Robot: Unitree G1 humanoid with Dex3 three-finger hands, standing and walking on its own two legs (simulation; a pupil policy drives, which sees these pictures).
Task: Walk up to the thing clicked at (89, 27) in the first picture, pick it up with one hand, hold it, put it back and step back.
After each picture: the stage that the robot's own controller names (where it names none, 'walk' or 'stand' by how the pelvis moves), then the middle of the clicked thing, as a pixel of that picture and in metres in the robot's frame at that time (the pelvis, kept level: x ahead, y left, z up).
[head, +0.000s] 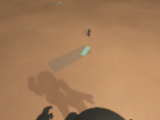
stand; (89, 31) +2.06 +0.07 -0.66
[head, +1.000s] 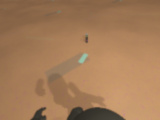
walk; (86, 38) +1.92 +0.22 -0.64
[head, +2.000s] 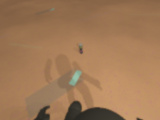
walk; (80, 48) +1.34 +0.27 -0.65
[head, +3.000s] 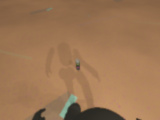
walk; (77, 65) +0.87 +0.25 -0.64
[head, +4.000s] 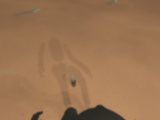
walk; (73, 81) +0.56 +0.19 -0.64
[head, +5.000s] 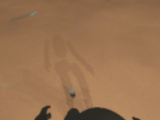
stand; (72, 93) +0.37 +0.22 -0.64
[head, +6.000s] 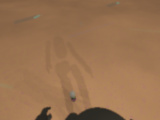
stand; (73, 96) +0.36 +0.20 -0.66
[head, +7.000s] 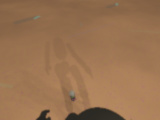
stand; (72, 96) +0.38 +0.20 -0.66
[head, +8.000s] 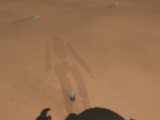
stand; (72, 96) +0.37 +0.21 -0.66
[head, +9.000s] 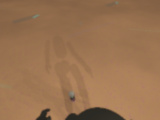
stand; (72, 96) +0.36 +0.21 -0.66
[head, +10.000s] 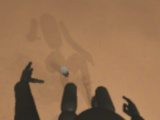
go down; (65, 72) +0.41 +0.23 -0.44
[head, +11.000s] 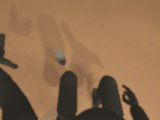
go down; (61, 58) +0.44 +0.26 -0.28
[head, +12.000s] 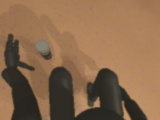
close in; (45, 51) +0.42 +0.29 -0.18
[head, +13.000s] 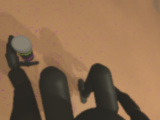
close; (25, 51) +0.41 +0.31 -0.15
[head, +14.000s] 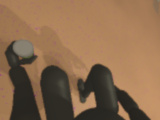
lift; (26, 53) +0.39 +0.31 -0.16
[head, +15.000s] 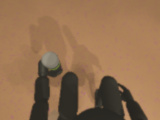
lift; (54, 66) +0.33 +0.25 -0.02
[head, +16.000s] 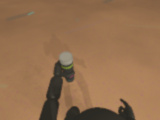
hold; (68, 69) +0.33 +0.16 +0.07
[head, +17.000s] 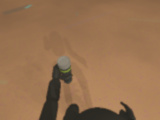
hold; (66, 72) +0.33 +0.17 +0.02
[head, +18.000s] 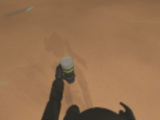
crouch; (69, 72) +0.33 +0.15 +0.03
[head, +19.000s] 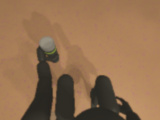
crouch; (51, 52) +0.44 +0.24 -0.06
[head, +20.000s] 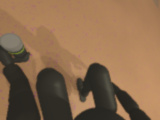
lower; (18, 51) +0.42 +0.32 -0.16
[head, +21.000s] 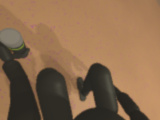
lower; (18, 46) +0.42 +0.33 -0.16
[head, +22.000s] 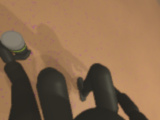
lower; (19, 48) +0.41 +0.33 -0.16
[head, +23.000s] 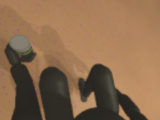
lower; (25, 51) +0.40 +0.32 -0.16
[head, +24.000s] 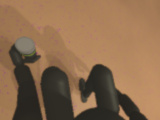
open; (29, 52) +0.40 +0.30 -0.16
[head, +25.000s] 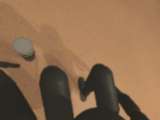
rise; (27, 52) +0.39 +0.31 -0.16
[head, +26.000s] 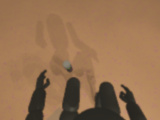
walk; (68, 67) +0.42 +0.23 -0.39
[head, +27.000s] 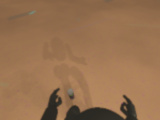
stand; (71, 94) +0.37 +0.21 -0.60
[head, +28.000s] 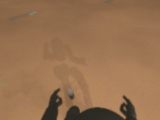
stand; (71, 94) +0.37 +0.21 -0.60
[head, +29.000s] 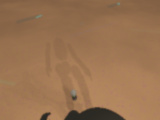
stand; (74, 95) +0.38 +0.19 -0.65
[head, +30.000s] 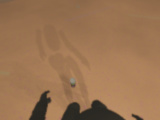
walk; (72, 83) +0.43 +0.16 -0.64
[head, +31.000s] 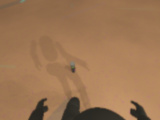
walk; (73, 67) +0.68 +0.25 -0.62
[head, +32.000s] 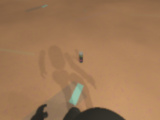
stand; (81, 57) +1.01 +0.20 -0.63
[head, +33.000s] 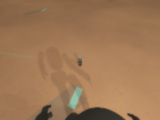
stand; (80, 61) +0.99 +0.19 -0.66
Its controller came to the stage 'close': yes
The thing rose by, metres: 0.68
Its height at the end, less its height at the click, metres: +0.00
